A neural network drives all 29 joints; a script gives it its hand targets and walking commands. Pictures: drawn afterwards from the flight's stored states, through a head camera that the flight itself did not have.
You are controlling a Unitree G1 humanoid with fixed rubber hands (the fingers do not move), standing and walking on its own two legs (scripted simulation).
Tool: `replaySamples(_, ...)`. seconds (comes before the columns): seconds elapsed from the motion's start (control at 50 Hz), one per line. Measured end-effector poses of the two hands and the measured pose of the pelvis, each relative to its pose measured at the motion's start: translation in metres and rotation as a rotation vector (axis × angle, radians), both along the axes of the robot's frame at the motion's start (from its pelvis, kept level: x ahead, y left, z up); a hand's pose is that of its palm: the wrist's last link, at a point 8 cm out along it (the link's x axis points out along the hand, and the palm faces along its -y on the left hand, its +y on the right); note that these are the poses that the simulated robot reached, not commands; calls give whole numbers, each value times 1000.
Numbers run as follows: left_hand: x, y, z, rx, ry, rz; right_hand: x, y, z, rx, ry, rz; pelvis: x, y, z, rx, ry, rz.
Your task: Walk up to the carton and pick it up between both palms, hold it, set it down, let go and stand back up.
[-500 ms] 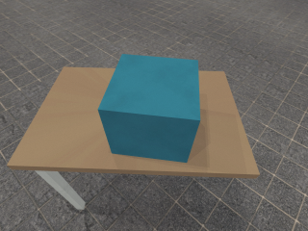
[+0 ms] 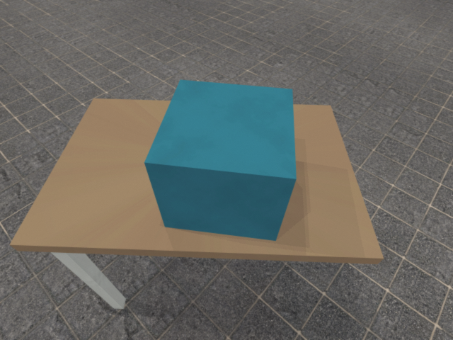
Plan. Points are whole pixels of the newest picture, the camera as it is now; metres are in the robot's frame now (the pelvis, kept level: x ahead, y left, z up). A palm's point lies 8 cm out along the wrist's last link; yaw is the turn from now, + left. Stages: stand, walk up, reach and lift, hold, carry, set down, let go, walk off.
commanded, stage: stand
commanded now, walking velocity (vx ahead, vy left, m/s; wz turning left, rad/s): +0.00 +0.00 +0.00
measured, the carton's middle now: (227, 159) +0.50 +0.00 +0.00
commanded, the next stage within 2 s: none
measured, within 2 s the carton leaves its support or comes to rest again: neither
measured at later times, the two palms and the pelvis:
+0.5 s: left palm out of the picture +0.00 +0.23 -0.14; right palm out of the picture +0.00 -0.23 -0.14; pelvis +0.01 +0.00 +0.00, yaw +0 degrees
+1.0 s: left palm out of the picture -0.01 +0.23 -0.14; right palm out of the picture +0.00 -0.23 -0.14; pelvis +0.01 +0.00 +0.00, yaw +0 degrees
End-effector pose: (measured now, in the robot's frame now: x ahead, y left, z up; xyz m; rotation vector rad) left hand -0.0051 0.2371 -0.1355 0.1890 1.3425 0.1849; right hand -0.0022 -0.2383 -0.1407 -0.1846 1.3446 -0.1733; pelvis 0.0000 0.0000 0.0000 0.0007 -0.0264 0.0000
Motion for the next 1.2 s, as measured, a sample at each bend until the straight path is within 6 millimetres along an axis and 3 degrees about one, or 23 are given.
replaySamples(1.2, -6, -5, -5, -21, 39, 23, 0, 10, 0, 5, 24, -9, 7, 3, 1, 0, 5, 1)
